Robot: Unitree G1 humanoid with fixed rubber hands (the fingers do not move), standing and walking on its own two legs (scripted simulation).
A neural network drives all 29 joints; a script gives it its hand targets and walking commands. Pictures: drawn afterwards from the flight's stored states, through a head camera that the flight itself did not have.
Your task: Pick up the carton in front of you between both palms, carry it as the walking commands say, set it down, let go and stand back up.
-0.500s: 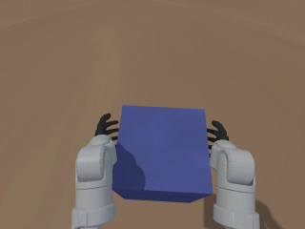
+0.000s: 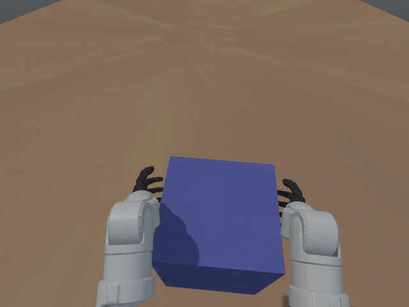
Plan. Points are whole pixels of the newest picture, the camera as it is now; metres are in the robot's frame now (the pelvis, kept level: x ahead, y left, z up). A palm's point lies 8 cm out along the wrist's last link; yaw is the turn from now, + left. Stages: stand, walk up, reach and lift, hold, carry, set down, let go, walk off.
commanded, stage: carry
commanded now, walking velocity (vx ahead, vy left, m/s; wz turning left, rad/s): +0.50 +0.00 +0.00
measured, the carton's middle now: (215, 230) +0.31 +0.00 +0.00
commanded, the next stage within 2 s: none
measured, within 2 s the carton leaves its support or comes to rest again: neither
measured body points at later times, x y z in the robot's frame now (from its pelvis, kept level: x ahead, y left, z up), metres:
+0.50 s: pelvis +0.32 -0.01 +0.00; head +0.31 -0.01 +0.45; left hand +0.63 +0.13 +0.10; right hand +0.61 -0.16 +0.09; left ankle +0.17 +0.11 -0.74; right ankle +0.45 -0.12 -0.73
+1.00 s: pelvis +0.65 -0.01 -0.02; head +0.64 -0.01 +0.43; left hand +0.96 +0.13 +0.08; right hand +0.95 -0.16 +0.07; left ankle +0.79 +0.08 -0.74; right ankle +0.47 -0.11 -0.74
